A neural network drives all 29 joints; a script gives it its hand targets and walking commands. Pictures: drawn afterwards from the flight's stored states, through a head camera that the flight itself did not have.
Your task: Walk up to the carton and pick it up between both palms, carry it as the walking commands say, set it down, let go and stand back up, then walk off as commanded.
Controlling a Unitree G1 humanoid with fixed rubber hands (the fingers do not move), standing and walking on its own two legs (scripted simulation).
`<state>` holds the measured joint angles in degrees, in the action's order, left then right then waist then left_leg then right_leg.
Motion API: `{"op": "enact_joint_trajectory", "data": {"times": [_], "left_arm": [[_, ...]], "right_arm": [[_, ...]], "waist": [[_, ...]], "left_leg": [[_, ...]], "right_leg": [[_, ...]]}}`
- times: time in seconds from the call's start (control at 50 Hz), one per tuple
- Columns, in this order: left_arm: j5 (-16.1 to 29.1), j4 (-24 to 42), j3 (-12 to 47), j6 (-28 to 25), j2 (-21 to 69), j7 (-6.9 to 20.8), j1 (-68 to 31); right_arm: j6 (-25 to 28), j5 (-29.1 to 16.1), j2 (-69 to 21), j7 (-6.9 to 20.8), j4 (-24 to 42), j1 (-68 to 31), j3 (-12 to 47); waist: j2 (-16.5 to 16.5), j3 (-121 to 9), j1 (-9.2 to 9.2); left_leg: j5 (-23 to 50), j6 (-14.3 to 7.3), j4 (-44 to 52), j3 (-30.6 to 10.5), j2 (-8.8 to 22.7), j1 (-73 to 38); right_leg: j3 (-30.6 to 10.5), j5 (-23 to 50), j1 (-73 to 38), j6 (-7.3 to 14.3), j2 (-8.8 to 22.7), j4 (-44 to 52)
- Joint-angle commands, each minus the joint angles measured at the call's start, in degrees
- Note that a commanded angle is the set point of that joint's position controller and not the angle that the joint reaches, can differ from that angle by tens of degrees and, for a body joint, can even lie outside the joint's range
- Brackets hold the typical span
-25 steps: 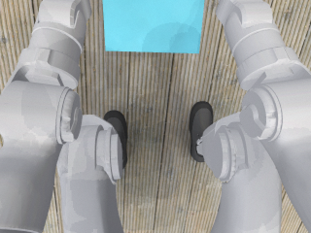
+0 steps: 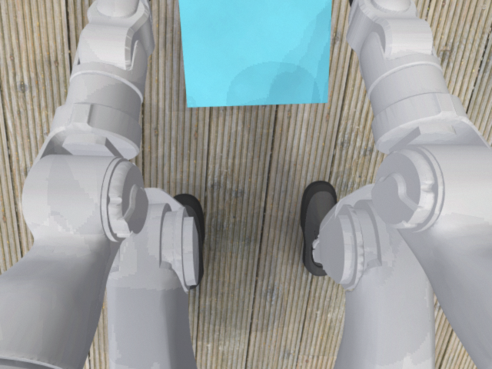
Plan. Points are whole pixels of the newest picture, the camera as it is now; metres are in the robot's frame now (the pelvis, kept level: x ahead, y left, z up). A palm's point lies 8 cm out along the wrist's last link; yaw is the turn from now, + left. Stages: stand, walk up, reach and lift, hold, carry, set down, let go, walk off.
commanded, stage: reach and lift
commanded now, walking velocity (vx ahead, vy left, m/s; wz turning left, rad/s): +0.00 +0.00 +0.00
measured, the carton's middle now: (251, 27) +0.52 +0.00 -0.25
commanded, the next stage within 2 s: none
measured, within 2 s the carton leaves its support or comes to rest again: leaves its support in 0.22 s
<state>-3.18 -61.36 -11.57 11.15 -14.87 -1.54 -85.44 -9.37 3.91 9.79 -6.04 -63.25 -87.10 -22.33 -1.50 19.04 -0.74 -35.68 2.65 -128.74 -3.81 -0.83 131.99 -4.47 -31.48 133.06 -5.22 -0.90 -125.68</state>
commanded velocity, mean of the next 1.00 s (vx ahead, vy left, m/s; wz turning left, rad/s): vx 0.00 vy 0.00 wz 0.00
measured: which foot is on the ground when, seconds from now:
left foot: down 0.00-1.00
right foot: down 0.00-1.00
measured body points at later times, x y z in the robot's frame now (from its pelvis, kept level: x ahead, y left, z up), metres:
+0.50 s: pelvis +0.00 -0.01 +0.01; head +0.36 +0.02 +0.27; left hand +0.55 +0.13 -0.16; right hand +0.56 -0.13 -0.14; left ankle +0.09 +0.13 -0.33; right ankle +0.12 -0.15 -0.32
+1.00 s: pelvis +0.00 -0.01 +0.04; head +0.35 +0.02 +0.32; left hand +0.56 +0.13 -0.10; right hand +0.54 -0.12 -0.10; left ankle +0.09 +0.13 -0.33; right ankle +0.12 -0.15 -0.33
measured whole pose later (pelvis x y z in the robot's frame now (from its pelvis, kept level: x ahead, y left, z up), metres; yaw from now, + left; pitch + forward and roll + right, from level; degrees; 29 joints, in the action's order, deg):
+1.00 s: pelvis +0.00 -0.01 +0.04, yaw +2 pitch +43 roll -2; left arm -8.4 -51.4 -15.4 17.5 -7.7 -8.8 -81.1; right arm -16.6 8.5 -1.0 -11.3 -39.2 -72.7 -28.2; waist -0.2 8.7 -1.8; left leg -32.1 4.0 -119.4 -5.1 -3.6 130.4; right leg -5.4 -30.7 130.0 -6.5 -2.2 -117.6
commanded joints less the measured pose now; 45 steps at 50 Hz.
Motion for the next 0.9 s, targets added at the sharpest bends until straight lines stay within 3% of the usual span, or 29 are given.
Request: {"op": "enact_joint_trajectory", "data": {"times": [0.0, 0.3, 0.52, 0.6, 0.7, 0.88], "left_arm": [[4.6, 8.6, 13.8, -3.0, 52.9, 13.4, -24.7], [7.9, 15.4, 18.8, -3.1, 57.5, 12.2, -32.8], [6.8, 19.5, 19.7, -1.9, 58.0, 9.8, -36.8], [5.5, 18.8, 18.4, -0.8, 58.8, 9.9, -36.9], [3.6, 15.1, 16.5, 1.1, 62.1, 10.6, -33.2], [2.6, 12.4, 16.4, 3.4, 68.0, 10.8, -28.4]], "right_arm": [[1.4, -4.0, -54.4, 13.8, 4.8, -16.3, 13.8], [-0.4, -5.4, -61.5, 13.6, 7.8, -18.4, 16.9], [-3.8, -5.7, -65.4, 13.8, 12.9, -21.2, 19.5], [-5.0, -4.8, -65.8, 13.4, 14.2, -22.5, 19.7], [-5.7, -2.7, -64.7, 13.2, 16.7, -24.1, 19.9], [-5.8, -2.1, -62.7, 13.5, 24.0, -28.7, 23.1]], "waist": [[4.9, -54.9, -1.77], [7.1, -68.8, -2.63], [7.0, -77.2, -1.06], [6.2, -78.3, -0.62], [5.5, -77.6, -1.52], [5.2, -82.2, -2.64]], "left_leg": [[21.6, -0.7, 11.5, 7.8, -6.8, -24.1], [24.7, -0.2, 12.3, 9.1, -7.5, -32.9], [21.3, -0.5, 15.4, 10.7, -7.9, -37.2], [18.8, -0.7, 16.6, 11.3, -8.0, -35.9], [17.4, -0.7, 18.0, 11.1, -8.5, -34.9], [20.5, -0.3, 19.4, 9.8, -8.8, -38.3]], "right_leg": [[10.5, 22.4, -31.2, 3.3, -7.8, 5.3], [11.6, 23.8, -34.9, 2.8, -8.1, 6.7], [12.3, 19.4, -36.8, 1.6, -8.3, 10.4], [12.1, 17.8, -38.4, 1.3, -8.4, 12.0], [12.1, 16.6, -38.3, 1.2, -8.6, 13.6], [12.6, 18.3, -39.2, 1.4, -8.4, 14.8]]}}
